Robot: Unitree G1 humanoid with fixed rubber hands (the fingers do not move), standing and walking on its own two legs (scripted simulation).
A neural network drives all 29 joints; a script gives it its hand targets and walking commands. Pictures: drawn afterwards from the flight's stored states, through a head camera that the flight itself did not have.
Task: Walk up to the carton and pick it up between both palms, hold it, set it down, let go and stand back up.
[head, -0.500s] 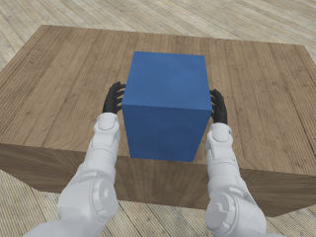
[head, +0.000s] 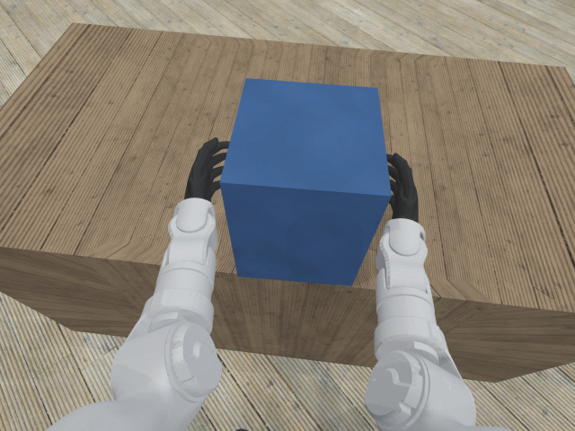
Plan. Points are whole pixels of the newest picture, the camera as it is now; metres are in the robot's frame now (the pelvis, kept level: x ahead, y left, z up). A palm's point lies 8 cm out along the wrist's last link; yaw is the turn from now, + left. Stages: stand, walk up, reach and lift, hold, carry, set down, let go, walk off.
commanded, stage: set down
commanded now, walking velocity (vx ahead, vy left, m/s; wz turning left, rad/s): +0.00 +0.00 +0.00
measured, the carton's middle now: (302, 189) +0.47 -0.03 +0.01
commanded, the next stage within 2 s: none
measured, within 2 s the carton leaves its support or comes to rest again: neither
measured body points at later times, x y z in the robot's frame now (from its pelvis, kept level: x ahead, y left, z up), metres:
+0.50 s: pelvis +0.00 +0.00 -0.01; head +0.08 +0.01 +0.44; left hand +0.46 +0.12 +0.04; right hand +0.42 -0.18 +0.04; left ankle +0.01 +0.12 -0.75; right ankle -0.02 -0.10 -0.75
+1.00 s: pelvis -0.01 +0.02 -0.01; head +0.06 +0.02 +0.43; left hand +0.47 +0.17 +0.07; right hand +0.42 -0.22 +0.07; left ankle +0.01 +0.12 -0.75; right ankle -0.02 -0.10 -0.75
